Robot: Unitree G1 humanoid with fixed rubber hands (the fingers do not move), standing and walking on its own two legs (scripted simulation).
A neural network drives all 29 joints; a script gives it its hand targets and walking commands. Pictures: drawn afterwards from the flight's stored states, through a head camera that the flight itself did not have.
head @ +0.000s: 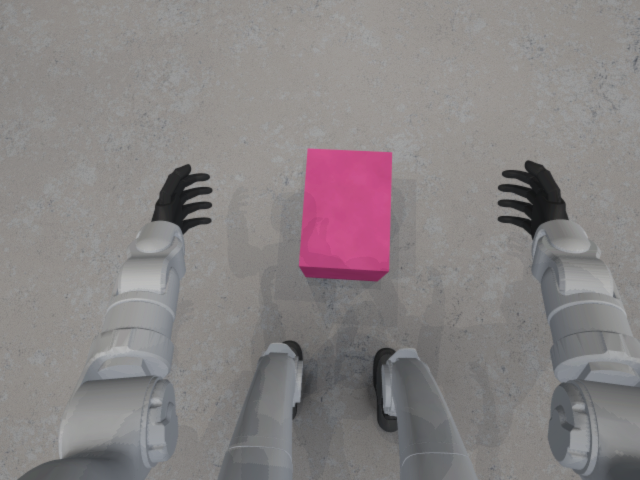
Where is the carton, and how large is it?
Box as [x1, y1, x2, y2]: [299, 148, 391, 280]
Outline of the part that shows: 308,148 299,266 305,276 310,277 378,280 388,271 391,152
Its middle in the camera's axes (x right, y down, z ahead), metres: +0.06 -0.05 +0.99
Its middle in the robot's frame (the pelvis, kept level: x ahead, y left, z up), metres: +0.53 -0.01 -0.58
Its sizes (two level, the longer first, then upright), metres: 0.285 0.202 0.226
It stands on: the floor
